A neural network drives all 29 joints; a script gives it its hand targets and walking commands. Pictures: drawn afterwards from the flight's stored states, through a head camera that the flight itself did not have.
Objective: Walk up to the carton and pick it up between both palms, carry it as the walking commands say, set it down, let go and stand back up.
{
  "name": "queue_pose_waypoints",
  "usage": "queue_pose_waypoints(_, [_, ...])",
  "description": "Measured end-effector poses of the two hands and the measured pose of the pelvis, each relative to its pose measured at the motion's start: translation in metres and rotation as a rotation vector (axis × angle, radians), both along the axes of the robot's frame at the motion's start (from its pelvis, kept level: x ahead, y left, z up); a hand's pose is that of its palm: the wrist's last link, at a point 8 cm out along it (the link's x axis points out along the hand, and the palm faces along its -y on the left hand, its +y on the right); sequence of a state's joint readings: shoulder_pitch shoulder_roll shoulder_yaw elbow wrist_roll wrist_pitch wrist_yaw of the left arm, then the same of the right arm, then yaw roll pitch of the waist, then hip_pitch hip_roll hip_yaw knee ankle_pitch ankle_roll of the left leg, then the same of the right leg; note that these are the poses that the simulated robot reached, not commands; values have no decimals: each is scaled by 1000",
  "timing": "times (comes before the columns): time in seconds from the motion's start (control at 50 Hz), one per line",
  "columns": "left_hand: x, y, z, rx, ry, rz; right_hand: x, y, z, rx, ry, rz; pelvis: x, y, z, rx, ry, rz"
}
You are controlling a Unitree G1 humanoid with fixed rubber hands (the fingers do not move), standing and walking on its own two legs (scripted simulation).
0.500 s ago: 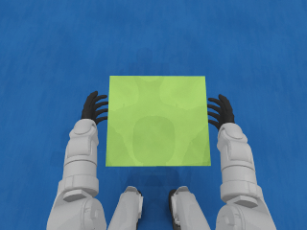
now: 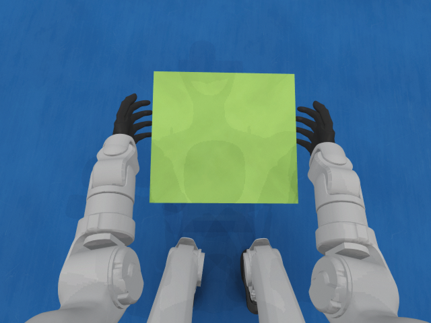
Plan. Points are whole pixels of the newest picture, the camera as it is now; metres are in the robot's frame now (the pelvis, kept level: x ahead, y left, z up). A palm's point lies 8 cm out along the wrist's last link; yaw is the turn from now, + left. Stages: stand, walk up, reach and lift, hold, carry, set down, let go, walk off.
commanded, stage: set down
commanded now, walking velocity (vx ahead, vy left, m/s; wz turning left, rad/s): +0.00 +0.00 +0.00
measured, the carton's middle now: (221, 144) +0.47 +0.01 -0.16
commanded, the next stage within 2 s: none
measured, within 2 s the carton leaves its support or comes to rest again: neither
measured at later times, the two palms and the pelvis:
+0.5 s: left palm (141, 140) +0.47 +0.18 -0.16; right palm (301, 148) +0.47 -0.17 -0.16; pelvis -0.02 +0.00 -0.08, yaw +0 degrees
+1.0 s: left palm (150, 143) +0.50 +0.19 -0.25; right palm (289, 150) +0.49 -0.17 -0.25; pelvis -0.03 +0.00 -0.14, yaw -1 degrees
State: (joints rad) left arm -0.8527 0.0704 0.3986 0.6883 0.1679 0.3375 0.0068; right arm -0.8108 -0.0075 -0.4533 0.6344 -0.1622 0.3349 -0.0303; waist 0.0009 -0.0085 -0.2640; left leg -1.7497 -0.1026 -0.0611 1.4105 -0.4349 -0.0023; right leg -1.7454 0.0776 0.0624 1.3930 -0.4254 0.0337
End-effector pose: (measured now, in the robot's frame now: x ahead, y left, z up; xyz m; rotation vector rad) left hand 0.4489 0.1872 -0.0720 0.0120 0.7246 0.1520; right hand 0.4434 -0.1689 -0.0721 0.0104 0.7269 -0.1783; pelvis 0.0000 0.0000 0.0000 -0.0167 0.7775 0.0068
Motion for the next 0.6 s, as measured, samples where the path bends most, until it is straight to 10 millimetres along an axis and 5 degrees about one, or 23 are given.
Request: queue_pose_waypoints(0.6, [31, -3, -108, 53, -8, 33, 26, 3, -108, -30, -7, -4, -18, -3, -93, -2, 69, 0])
